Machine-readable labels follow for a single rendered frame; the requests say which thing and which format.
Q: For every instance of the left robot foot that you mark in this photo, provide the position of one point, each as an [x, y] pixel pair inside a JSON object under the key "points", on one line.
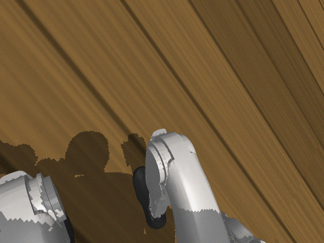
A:
{"points": [[69, 229]]}

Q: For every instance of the right robot hand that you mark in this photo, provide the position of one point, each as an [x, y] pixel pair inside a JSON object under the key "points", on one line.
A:
{"points": [[237, 232]]}

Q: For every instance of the right robot foot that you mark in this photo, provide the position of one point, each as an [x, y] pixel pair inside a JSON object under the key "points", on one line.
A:
{"points": [[142, 194]]}

